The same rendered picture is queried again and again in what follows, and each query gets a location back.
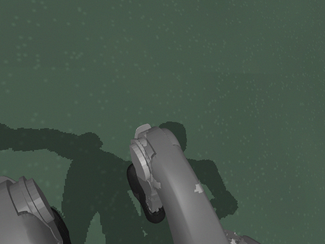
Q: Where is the right robot foot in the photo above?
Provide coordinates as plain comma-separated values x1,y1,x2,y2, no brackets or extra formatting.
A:
126,164,165,224

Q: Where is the right robot hand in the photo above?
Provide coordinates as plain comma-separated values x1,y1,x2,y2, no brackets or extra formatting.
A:
224,229,261,244

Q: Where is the left robot foot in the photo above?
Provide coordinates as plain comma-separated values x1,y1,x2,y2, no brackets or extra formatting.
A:
51,208,71,244

